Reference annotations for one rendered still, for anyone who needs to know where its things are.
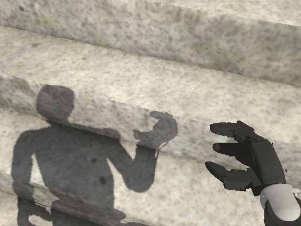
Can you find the right robot hand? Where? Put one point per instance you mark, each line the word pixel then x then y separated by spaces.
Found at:
pixel 251 150

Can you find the right robot forearm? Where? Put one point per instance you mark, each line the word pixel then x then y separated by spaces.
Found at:
pixel 281 206

